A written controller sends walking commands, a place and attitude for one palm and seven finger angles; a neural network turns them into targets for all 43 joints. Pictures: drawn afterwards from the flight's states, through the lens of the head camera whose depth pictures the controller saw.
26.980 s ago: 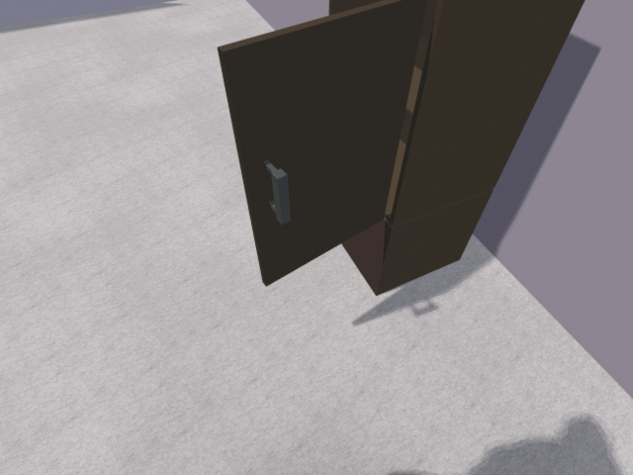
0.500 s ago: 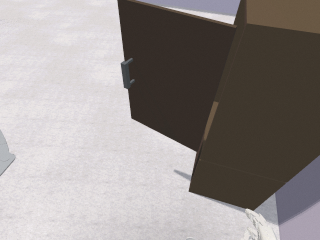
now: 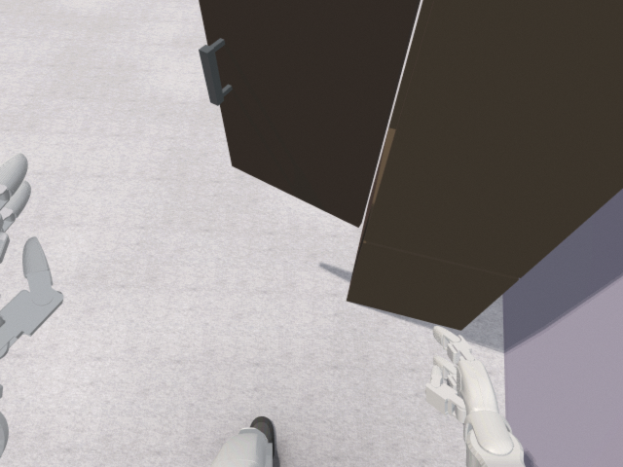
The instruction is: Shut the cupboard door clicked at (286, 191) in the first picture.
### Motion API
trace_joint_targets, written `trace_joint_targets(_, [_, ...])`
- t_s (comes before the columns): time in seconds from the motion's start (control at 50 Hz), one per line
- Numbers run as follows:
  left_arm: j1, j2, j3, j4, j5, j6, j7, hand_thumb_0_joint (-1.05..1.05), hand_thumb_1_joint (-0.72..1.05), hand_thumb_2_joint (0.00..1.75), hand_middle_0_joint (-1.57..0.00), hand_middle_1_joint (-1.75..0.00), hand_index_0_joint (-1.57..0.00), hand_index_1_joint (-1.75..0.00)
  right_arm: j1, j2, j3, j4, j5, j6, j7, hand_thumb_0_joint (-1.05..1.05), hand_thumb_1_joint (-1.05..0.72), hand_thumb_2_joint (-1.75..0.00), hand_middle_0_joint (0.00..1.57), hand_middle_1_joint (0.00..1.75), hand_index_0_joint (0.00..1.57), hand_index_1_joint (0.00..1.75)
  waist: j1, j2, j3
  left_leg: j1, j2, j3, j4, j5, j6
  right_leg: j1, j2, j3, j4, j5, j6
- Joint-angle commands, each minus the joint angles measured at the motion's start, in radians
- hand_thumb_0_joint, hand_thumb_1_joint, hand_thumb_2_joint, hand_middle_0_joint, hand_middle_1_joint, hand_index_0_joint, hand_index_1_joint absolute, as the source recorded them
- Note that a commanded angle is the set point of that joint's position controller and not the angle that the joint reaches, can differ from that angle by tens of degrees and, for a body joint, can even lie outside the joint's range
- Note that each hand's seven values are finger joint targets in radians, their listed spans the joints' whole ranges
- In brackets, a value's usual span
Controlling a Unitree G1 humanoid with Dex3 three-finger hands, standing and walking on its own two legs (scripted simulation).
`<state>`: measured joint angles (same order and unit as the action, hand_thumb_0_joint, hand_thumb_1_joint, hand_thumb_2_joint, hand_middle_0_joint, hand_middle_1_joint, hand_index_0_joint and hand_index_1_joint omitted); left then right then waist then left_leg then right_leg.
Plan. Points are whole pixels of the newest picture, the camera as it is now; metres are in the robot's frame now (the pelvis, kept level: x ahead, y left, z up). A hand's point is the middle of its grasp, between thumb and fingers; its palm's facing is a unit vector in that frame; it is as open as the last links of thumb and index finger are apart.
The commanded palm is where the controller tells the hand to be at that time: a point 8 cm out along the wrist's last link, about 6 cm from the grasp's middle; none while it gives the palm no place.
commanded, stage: step back with the hand held close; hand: left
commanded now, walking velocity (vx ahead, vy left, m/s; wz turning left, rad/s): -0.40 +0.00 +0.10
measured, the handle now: (218, 72) +0.81 +0.26 -0.01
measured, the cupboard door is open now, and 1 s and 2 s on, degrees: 75 75 75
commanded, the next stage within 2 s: stop stepping back and stand still in 0.12 s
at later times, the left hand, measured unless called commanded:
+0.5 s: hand out of the picture +0.04 +0.25 +0.18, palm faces +0.46 -0.79 -0.41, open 7.4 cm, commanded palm -0.01 +0.29 +0.19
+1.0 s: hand out of the picture -0.05 +0.25 +0.19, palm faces +0.54 -0.72 -0.44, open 7.4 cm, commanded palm -0.11 +0.28 +0.19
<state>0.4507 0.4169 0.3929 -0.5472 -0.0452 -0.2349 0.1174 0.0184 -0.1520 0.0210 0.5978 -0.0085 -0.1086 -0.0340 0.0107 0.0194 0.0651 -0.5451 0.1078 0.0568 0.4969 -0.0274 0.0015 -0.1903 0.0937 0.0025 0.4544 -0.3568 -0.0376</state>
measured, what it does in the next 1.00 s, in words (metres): walks backwards: left foot, then left foot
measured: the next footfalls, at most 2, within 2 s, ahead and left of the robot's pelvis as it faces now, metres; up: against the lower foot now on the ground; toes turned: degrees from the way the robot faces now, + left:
left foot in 0.20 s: +0.01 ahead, +0.10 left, +0.00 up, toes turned +2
left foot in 0.64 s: -0.14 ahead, +0.13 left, +0.00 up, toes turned +5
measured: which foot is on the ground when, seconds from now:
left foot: down 0.00-0.00, up 0.02-0.18, down 0.20-0.42, up 0.44-0.62, down 0.64-0.92, up 0.94-1.00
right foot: down 0.00-0.64, up 0.66-0.90, down 0.92-1.00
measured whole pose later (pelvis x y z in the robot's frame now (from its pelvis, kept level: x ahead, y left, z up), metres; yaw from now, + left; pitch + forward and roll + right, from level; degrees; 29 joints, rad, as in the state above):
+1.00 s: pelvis -0.23 -0.03 +0.00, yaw +4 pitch -1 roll +0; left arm 0.48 0.40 0.41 -0.47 0.00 -0.19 0.17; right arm 0.29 -0.19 0.01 0.72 -0.02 -0.08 -0.06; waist 0.02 0.00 -0.04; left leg -0.51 0.04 0.00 0.99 -0.40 0.00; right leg -0.24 0.02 -0.11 0.58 -0.32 -0.08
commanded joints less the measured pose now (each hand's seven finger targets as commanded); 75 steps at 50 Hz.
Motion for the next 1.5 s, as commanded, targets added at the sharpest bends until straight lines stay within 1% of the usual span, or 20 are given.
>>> trace_joint_targets(0.0, [0.236,0.367,0.38,-0.228,-0.029,-0.069,0.046,0.0,0.9,0.9,-0.2,-0.3,-0.2,-0.3,-0.008,-0.132,-0.054,-0.207,0.055,0.02,-0.04,0.0,-0.9,-0.9,0.2,0.3,0.2,0.3,0.035,-0.287,-0.434,-0.02,-0.14,-0.063,0.387,-0.468,-0.02,0.205,-0.422,0.175,0.009,1.396,0.105])
trace_joint_targets(0.1, [0.173,0.221,0.226,-0.108,-0.007,0.006,0.053,0.0,0.9,0.9,-0.2,-0.3,-0.2,-0.3,0.004,-0.131,-0.016,-0.162,0.01,0.074,-0.08,0.0,-0.9,-0.9,0.2,0.3,0.2,0.3,-0.029,-0.017,-0.193,-0.017,-0.112,-0.031,0.153,-0.304,-0.049,0.122,-0.325,0.103,0.067,1.193,-0.061])
trace_joint_targets(0.2, [0.131,0.205,0.127,-0.104,-0.015,0.022,0.057,0.0,0.9,0.9,-0.2,-0.3,-0.2,-0.3,0.098,-0.205,-0.085,-0.147,0.044,0.085,-0.074,0.0,-0.9,-0.9,0.2,0.3,0.2,0.3,-0.012,0.053,-0.27,0.399,0.104,-0.18,-0.097,0.551,0.058,-0.093,-0.102,0.035,0.138,0.296,0.115])
trace_joint_targets(0.28, [0.125,0.198,0.144,-0.189,-0.014,0.036,0.06,0.0,0.9,0.9,-0.2,-0.3,-0.2,-0.3,0.08,-0.215,-0.078,-0.174,0.007,0.039,-0.065,0.0,-0.9,-0.9,0.2,0.3,0.2,0.3,-0.008,0.169,-0.237,0.164,0.169,-0.305,-0.257,-0.044,0.114,-0.002,-0.068,0.025,0.212,-0.079,0.054])
trace_joint_targets(0.36, [0.049,0.217,0.165,-0.275,0.015,0.018,0.075,0.0,0.9,0.9,-0.2,-0.3,-0.2,-0.3,0.095,-0.197,-0.07,-0.183,0.02,0.001,-0.07,0.0,-0.9,-0.9,0.2,0.3,0.2,0.3,-0.03,0.064,-0.232,0.013,-0.027,-0.123,-0.143,-0.593,0.043,0.131,-0.12,0.067,-0.037,-0.118,0.023])
trace_joint_targets(0.42, [0.014,0.238,0.17,-0.255,0.025,0.015,0.091,0.0,0.9,0.9,-0.2,-0.3,-0.2,-0.3,0.114,-0.178,-0.077,-0.139,0.0,0.01,-0.067,0.0,-0.9,-0.9,0.2,0.3,0.2,0.3,-0.03,-0.135,-0.131,0.174,-0.127,-0.065,0.464,-0.403,-0.022,-0.341,-0.437,0.482,-0.347,-0.567,-0.146])
trace_joint_targets(0.58, [-0.137,0.142,0.076,0.016,0.028,0.012,0.083,0.0,0.9,0.9,-0.2,-0.3,-0.2,-0.3,0.171,-0.174,-0.044,-0.089,-0.007,-0.016,-0.073,0.0,-0.9,-0.9,0.2,0.3,0.2,0.3,-0.057,-0.018,-0.058,0.305,-0.106,0.036,0.016,-0.456,0.041,-0.357,-0.236,0.081,-0.053,-0.389,-0.042])
trace_joint_targets(0.62, [-0.148,0.13,0.072,-0.033,0.027,0.001,0.083,0.0,0.9,0.9,-0.2,-0.3,-0.2,-0.3,0.182,-0.223,-0.054,-0.117,0.004,-0.037,-0.069,0.0,-0.9,-0.9,0.2,0.3,0.2,0.3,-0.055,0.355,-0.018,0.284,0.162,-0.473,-0.318,-0.858,0.153,-0.459,-0.046,-0.067,0.458,-0.194,0.045])
trace_joint_targets(0.64, [-0.14,0.163,0.106,-0.042,0.041,-0.004,0.074,0.0,0.9,0.9,-0.2,-0.3,-0.2,-0.3,0.147,-0.205,-0.054,-0.14,0.006,-0.051,-0.061,0.0,-0.9,-0.9,0.2,0.3,0.2,0.3,-0.046,0.31,0.02,0.138,0.281,-0.609,-0.405,-0.9,0.236,-0.454,-0.06,-0.026,0.708,-0.1,0.057])
trace_joint_targets(0.7, [-0.009,0.201,0.165,-0.065,0.039,-0.003,0.051,0.0,0.9,0.9,-0.2,-0.3,-0.2,-0.3,0.127,-0.19,-0.071,-0.131,0.014,-0.042,-0.03,0.0,-0.9,-0.9,0.2,0.3,0.2,0.3,-0.017,0.073,-0.075,0.126,0.218,-0.467,-0.342,-0.78,0.208,-0.412,-0.099,-0.004,0.766,0.018,0.053])
trace_joint_targets(0.84, [-0.038,0.192,0.133,-0.214,0.042,0.005,0.074,0.0,0.9,0.9,-0.2,-0.3,-0.2,-0.3,0.12,-0.183,-0.055,-0.109,-0.017,-0.038,-0.049,0.0,-0.9,-0.9,0.2,0.3,0.2,0.3,-0.017,0.28,-0.111,0.027,0.088,-0.142,-0.239,-0.702,0.082,0.09,-0.028,-0.185,0.106,-0.114,0.012])
trace_joint_targets(0.86, [-0.059,0.192,0.134,-0.196,0.049,0.01,0.08,0.0,0.9,0.9,-0.2,-0.3,-0.2,-0.3,0.12,-0.18,-0.058,-0.103,-0.017,-0.036,-0.05,0.0,-0.9,-0.9,0.2,0.3,0.2,0.3,-0.012,0.237,-0.118,-0.041,0.049,-0.095,-0.115,-0.696,0.062,0.18,-0.052,-0.134,0.03,-0.143,-0.008])
trace_joint_targets(0.92, [-0.14,0.247,0.167,-0.129,0.032,-0.001,0.085,0.0,0.9,0.9,-0.2,-0.3,-0.2,-0.3,0.109,-0.176,-0.072,-0.088,-0.007,-0.035,-0.054,0.0,-0.9,-0.9,0.2,0.3,0.2,0.3,-0.011,-0.175,-0.03,-0.255,-0.095,-0.054,0.653,-0.441,0.001,0.083,-0.515,0.595,-0.319,-0.169,-0.206])
trace_joint_targets(1.06, [0.012,0.148,0.117,0.048,0.017,-0.042,0.063,0.0,0.9,0.9,-0.2,-0.3,-0.2,-0.3,0.122,-0.165,-0.066,-0.07,0.004,-0.006,-0.044,0.0,-0.9,-0.9,0.2,0.3,0.2,0.3,-0.026,-0.107,-0.039,-0.081,-0.044,-0.014,0.452,-0.221,-0.017,-0.006,-0.351,0.136,-0.194,0.201,-0.104])
trace_joint_targets(1.22, [-0.012,0.199,0.146,-0.137,0.016,-0.049,0.085,0.0,0.9,0.9,-0.2,-0.3,-0.2,-0.3,0.112,-0.165,-0.075,-0.12,0.005,-0.044,-0.059,0.0,-0.9,-0.9,0.2,0.3,0.2,0.3,0.0,-0.068,-0.119,0.298,-0.093,0.055,-0.01,-0.134,0.011,-0.014,-0.299,0.095,-0.085,0.272,-0.052])
trace_joint_targets(1.24, [-0.024,0.001,-0.274,0.646,0.12,0.142,-0.071,0.0,0.9,0.9,-0.2,-0.3,-0.2,-0.3,0.129,-0.358,-0.088,0.088,-0.02,-0.068,0.063,0.0,-0.9,-0.9,0.2,0.3,0.2,0.3,-0.074,0.076,-0.084,0.323,0.011,-0.098,0.083,0.267,0.033,-0.195,-0.298,-0.038,0.213,0.442,-0.003])
trace_joint_targets(1.28, [0.025,-0.117,-0.303,0.617,0.077,0.251,-0.092,0.0,0.9,0.9,-0.2,-0.3,-0.2,-0.3,0.193,-0.305,-0.076,0.003,-0.002,0.039,0.047,0.0,-0.9,-0.9,0.2,0.3,0.2,0.3,-0.031,0.274,-0.149,0.328,0.207,-0.262,-0.028,0.581,0.157,-0.231,-0.136,-0.052,0.425,-0.248,0.069])
trace_joint_targets(1.34, [-0.086,-0.094,-0.324,0.723,0.074,0.247,-0.095,0.0,0.9,0.9,-0.2,-0.3,-0.2,-0.3,0.214,-0.308,-0.061,0.002,-0.037,0.049,0.03,0.0,-0.9,-0.9,0.2,0.3,0.2,0.3,-0.039,0.066,-0.209,0.351,0.21,-0.338,-0.034,0.612,0.201,-0.258,-0.112,0.02,0.539,-0.28,0.064])
trace_joint_targets(1.42, [-0.095,-0.038,-0.33,0.989,0.063,0.244,-0.103,0.0,0.9,0.9,-0.2,-0.3,-0.2,-0.3,0.107,-0.287,-0.05,0.034,-0.015,0.085,0.021,0.0,-0.9,-0.9,0.2,0.3,0.2,0.3,0.026,-0.058,-0.242,0.247,0.076,-0.17,0.017,0.153,0.109,0.017,-0.12,0.005,0.115,0.104,0.047])
trace_joint_targets(1.48, [-0.183,0.032,-0.34,1.124,0.073,0.245,-0.109,0.0,0.9,0.9,-0.2,-0.3,-0.2,-0.3,0.158,-0.18,-0.037,0.098,-0.012,0.129,0.04,0.0,-0.9,-0.9,0.2,0.3,0.2,0.3,-0.039,-0.128,-0.085,0.245,-0.112,-0.04,0.151,-0.403,-0.007,-0.244,-0.372,0.309,-0.22,-0.229,-0.091])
